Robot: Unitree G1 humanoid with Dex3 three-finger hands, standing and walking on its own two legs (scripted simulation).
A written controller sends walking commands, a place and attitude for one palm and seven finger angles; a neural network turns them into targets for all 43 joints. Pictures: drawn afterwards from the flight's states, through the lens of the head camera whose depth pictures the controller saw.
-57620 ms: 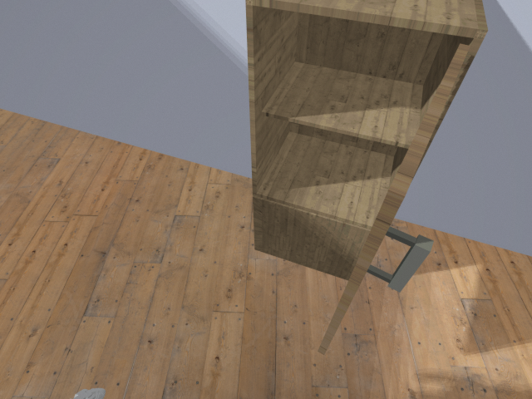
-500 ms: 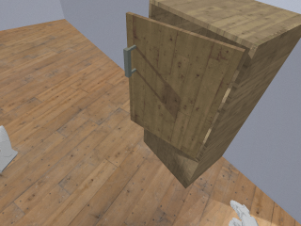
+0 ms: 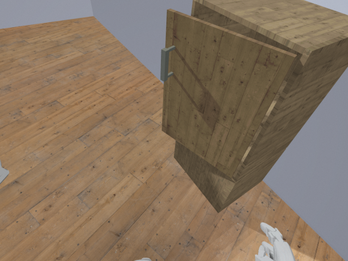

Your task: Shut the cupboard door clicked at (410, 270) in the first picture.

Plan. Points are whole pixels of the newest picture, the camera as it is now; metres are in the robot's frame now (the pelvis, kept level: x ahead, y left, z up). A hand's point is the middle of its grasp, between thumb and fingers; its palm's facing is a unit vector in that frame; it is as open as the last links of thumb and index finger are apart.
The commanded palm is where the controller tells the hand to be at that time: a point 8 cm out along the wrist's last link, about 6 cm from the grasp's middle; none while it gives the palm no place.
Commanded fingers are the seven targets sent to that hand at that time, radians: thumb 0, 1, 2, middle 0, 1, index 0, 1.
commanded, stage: step back with the hand held close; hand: left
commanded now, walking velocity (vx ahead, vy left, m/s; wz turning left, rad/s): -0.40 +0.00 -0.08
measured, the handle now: (168, 63) +0.76 +0.09 +0.07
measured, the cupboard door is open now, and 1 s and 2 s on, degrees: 16 16 16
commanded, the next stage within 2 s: stop stepping back and stand still in 0.36 s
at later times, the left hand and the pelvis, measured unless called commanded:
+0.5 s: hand out of the picture +0.08 +0.25 +0.18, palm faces +0.34 -0.85 -0.41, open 7.4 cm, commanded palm +0.02 +0.28 +0.20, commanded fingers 0.00 0.90 0.90 -0.20 -0.30 -0.20 -0.30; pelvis -0.15 +0.00 +0.01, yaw -6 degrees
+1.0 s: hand out of the picture -0.09 +0.24 +0.19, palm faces +0.29 -0.85 -0.45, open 7.5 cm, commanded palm -0.14 +0.30 +0.20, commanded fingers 0.00 0.90 0.90 -0.20 -0.30 -0.20 -0.30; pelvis -0.30 +0.02 +0.02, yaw -6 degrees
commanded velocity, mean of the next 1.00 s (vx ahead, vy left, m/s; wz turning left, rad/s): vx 0.01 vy -0.04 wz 0.01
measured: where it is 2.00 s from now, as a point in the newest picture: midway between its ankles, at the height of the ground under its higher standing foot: outside the picture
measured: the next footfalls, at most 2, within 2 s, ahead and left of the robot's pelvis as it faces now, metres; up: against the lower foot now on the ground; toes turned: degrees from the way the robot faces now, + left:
right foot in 0.10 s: -0.12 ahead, -0.13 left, +0.00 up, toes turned -1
left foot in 0.34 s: +0.04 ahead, +0.06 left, +0.00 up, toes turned -5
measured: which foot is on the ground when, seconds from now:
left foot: down 0.00-0.22, up 0.24-0.32, down 0.34-0.60, up 0.62-0.74, down 0.76-1.00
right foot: up 0.00-0.08, down 0.10-0.42, up 0.44-0.56, down 0.58-0.78, up 0.80-1.00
